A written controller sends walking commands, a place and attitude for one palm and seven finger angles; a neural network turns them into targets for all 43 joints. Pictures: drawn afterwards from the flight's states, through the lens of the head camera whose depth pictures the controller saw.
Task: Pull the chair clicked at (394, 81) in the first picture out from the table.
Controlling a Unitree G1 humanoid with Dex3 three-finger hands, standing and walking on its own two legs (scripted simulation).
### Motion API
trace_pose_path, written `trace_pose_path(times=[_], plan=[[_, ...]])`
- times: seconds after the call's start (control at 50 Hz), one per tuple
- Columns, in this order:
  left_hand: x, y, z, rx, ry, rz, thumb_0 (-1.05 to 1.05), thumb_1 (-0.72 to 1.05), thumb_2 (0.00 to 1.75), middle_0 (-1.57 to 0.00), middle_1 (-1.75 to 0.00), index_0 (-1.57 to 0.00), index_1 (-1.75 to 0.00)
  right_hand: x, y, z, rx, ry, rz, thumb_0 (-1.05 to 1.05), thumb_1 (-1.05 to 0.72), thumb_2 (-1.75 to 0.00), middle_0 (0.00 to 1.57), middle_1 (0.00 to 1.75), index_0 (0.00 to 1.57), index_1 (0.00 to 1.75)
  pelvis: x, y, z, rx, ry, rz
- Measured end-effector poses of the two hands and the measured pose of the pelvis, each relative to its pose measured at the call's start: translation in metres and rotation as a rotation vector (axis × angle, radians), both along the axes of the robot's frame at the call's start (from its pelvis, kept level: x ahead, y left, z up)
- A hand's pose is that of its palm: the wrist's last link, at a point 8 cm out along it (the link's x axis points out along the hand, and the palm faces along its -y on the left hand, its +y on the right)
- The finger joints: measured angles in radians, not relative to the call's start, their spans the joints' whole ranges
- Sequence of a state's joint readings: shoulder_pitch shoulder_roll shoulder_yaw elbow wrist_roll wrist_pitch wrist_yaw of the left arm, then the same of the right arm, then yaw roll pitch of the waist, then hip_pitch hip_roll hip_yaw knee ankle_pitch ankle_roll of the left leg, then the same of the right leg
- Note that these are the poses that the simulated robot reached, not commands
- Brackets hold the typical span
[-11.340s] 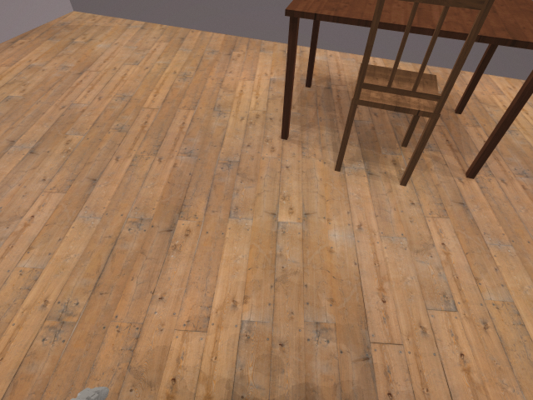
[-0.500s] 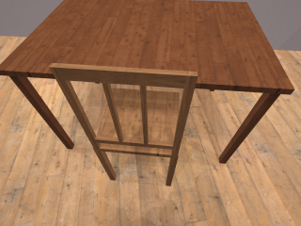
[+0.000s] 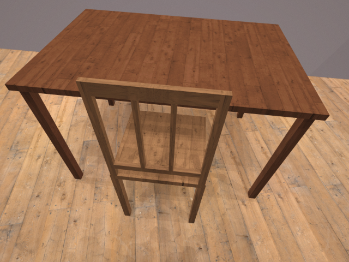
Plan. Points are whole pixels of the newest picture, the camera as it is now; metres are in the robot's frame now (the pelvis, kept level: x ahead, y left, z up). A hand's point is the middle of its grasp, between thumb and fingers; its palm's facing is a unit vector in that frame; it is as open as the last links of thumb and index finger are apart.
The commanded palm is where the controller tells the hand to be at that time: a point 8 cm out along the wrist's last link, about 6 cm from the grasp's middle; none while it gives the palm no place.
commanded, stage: come to a stop and stand still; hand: left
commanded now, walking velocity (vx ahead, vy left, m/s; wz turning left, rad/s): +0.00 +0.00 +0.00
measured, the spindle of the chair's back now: (139, 138) +0.48 +0.16 -0.06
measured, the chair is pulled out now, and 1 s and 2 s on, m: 0.00 0.00 0.00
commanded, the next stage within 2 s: look again from close up in 0.08 s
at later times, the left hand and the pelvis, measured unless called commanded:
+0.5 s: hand out of the picture +0.01 +0.18 -0.18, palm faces +0.03 -0.98 -0.21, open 7.3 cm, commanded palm none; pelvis +0.00 +0.01 -0.01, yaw +0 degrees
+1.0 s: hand out of the picture +0.01 +0.16 -0.18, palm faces +0.03 -0.98 -0.17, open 7.3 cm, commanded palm none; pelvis +0.02 +0.00 +0.00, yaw -1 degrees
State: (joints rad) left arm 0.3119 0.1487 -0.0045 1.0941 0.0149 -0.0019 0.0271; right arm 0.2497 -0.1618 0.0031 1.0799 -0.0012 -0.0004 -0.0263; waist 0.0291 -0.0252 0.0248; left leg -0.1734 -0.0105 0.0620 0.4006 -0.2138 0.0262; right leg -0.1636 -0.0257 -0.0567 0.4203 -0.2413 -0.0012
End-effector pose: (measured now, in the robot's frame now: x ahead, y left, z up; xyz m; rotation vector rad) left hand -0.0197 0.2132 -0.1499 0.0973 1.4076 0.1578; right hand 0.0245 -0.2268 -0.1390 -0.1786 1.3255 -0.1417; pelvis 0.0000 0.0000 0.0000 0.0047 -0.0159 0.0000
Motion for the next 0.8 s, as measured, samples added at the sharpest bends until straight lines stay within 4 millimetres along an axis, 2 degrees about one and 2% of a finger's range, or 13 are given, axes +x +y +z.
trace_pose_path(times=[0.16, 0.26, 0.42, 0.56, 0.66, 0.8], plan=[[-0.021, 0.0, 0.003, 0.004, 0.057, 0.008, 0.0, 0.91, 0.9, -0.2, -0.3, -0.2, -0.3, -0.034, 0.013, -0.005, 0.038, 0.081, -0.022, 0.0, -0.92, -0.9, 0.2, 0.3, 0.2, 0.3, 0.0, 0.001, 0.001, 0.0, 0.001, -0.002], [-0.022, 0.002, 0.002, 0.021, 0.052, -0.016, 0.0, 0.91, 0.9, -0.2, -0.3, -0.2, -0.3, -0.042, 0.021, -0.012, 0.064, 0.089, -0.021, 0.01, -0.92, -0.9, 0.2, 0.3, 0.2, 0.3, -0.004, 0.004, -0.004, -0.015, 0.01, 0.004], [0.003, 0.015, 0.004, 0.048, -0.012, -0.027, 0.0, 0.91, 0.9, -0.2, -0.3, -0.2, -0.3, -0.038, 0.03, -0.021, 0.085, 0.054, -0.024, 0.01, -0.92, -0.9, 0.2, 0.3, 0.2, 0.3, 0.001, 0.011, -0.008, -0.008, 0.006, 0.005], [0.027, 0.017, 0.004, 0.052, -0.056, -0.039, 0.0, 0.92, 0.9, -0.2, -0.3, -0.2, -0.3, -0.032, 0.028, -0.019, 0.074, 0.047, -0.03, 0.02, -0.92, -0.9, 0.2, 0.3, 0.2, 0.3, 0.006, 0.011, -0.007, 0.001, 0.005, -0.006], [0.031, 0.017, 0.004, 0.048, -0.051, -0.04, 0.0, 0.92, 0.9, -0.2, -0.3, -0.2, -0.3, -0.027, 0.024, -0.016, 0.061, 0.048, -0.031, 0.01, -0.92, -0.9, 0.2, 0.3, 0.2, 0.3, 0.009, 0.01, -0.006, 0.004, 0.007, -0.01], [0.029, 0.011, 0.002, 0.033, -0.024, -0.032, 0.0, 0.92, 0.9, -0.2, -0.3, -0.2, -0.3, -0.019, 0.019, -0.014, 0.046, 0.053, -0.027, 0.01, -0.92, -0.9, 0.2, 0.3, 0.2, 0.3, 0.013, 0.008, -0.004, 0.004, 0.007, -0.011]])
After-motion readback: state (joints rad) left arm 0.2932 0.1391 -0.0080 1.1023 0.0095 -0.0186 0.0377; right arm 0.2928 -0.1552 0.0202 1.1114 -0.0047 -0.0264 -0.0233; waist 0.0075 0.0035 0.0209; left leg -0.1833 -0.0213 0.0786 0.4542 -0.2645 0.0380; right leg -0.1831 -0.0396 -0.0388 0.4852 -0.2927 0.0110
